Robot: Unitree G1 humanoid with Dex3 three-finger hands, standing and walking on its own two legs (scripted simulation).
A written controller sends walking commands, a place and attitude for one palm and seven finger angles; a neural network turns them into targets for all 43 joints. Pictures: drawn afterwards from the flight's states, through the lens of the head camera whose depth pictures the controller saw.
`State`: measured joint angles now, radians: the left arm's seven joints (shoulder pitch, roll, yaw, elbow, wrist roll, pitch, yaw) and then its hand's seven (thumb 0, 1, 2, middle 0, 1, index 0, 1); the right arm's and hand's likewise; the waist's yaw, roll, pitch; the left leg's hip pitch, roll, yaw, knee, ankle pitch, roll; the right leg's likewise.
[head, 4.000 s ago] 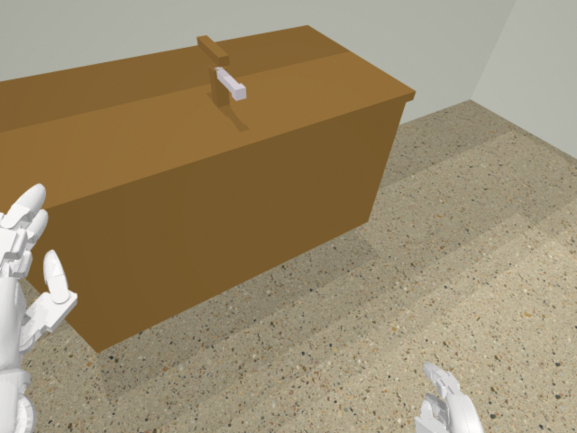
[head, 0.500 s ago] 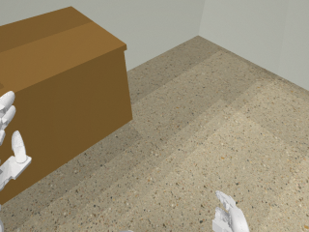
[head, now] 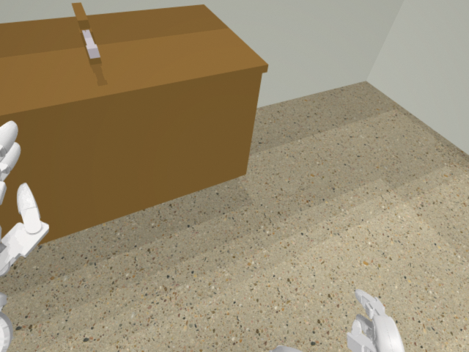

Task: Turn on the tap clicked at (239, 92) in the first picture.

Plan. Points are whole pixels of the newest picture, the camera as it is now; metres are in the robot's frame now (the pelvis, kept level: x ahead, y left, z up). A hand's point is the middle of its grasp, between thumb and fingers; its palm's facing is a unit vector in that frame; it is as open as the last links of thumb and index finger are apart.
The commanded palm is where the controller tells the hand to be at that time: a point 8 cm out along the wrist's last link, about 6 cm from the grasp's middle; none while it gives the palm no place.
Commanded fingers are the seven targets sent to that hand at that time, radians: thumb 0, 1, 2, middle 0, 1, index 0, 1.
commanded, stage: take the last steps up to it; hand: left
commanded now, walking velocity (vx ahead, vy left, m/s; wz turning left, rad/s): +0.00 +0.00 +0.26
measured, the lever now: (93, 51) +0.85 +0.46 +0.06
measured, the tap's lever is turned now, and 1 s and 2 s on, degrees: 0 0 0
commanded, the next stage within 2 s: none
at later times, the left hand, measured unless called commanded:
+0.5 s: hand (22, 319) +0.12 +0.22 +0.18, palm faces +0.46 -0.77 -0.44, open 7.4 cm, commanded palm +0.06 +0.26 +0.19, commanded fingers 0.00 0.90 0.90 -0.20 -0.30 -0.20 -0.30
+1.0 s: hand out of the picture +0.16 +0.25 +0.20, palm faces +0.51 -0.75 -0.41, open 7.4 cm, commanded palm +0.11 +0.29 +0.19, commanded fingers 0.00 0.90 0.90 -0.20 -0.30 -0.20 -0.30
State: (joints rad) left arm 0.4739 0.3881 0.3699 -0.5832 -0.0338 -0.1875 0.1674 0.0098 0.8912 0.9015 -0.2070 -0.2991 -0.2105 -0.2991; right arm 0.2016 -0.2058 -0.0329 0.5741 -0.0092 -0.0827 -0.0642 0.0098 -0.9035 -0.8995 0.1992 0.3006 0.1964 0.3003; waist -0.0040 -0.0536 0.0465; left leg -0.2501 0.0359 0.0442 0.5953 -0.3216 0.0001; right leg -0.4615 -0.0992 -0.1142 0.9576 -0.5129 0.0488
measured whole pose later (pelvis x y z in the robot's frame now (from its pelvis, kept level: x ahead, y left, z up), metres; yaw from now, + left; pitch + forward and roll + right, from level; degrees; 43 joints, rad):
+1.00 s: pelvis -0.01 +0.00 +0.01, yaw +7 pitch -1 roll -1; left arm 0.46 0.36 0.35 -0.51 0.00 -0.22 0.15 0.01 0.89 0.90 -0.20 -0.30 -0.21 -0.30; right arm 0.24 -0.10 0.06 0.62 -0.01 -0.11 -0.03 0.01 -0.90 -0.90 0.21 0.30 0.20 0.30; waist 0.02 0.01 0.00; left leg -0.11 0.09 0.13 0.45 -0.32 -0.03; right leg -0.46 -0.07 -0.13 0.78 -0.32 0.02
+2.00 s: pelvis +0.20 -0.04 +0.01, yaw +8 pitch +0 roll +2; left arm 0.49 0.33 0.36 -0.48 -0.02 -0.22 0.15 0.01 0.89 0.90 -0.21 -0.30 -0.21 -0.30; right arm 0.15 -0.24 -0.02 0.65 0.00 -0.03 -0.05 0.01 -0.90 -0.90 0.21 0.30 0.20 0.30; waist -0.01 0.02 0.09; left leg -0.55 0.08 0.07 1.16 -0.35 -0.03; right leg -0.26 -0.06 -0.19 0.52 -0.27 -0.06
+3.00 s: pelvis +0.42 -0.02 +0.01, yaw +8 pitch +1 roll +1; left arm 0.54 0.40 0.39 -0.62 -0.03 -0.25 0.18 0.01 0.89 0.90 -0.21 -0.30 -0.22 -0.30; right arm 0.20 -0.27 -0.06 0.57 0.00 -0.06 -0.06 0.01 -0.90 -0.90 0.20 0.30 0.20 0.30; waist -0.02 -0.03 0.09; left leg -0.37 0.06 0.15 0.58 -0.23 -0.01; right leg -0.19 -0.07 -0.17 0.52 -0.33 -0.03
